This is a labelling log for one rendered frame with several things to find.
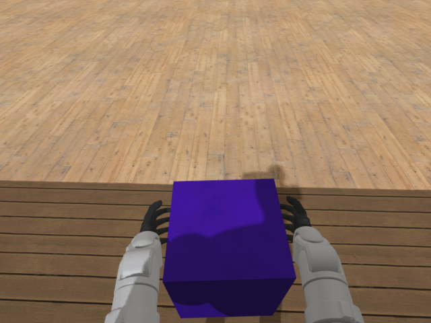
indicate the robot left forearm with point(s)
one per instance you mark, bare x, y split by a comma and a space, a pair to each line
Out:
137, 285

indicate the carton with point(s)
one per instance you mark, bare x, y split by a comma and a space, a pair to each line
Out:
227, 251

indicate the robot right hand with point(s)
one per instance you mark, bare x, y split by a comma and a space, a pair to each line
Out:
299, 217

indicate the robot right forearm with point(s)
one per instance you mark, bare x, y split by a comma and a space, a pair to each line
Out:
325, 287

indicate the robot left hand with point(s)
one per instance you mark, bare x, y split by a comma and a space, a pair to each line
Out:
150, 223

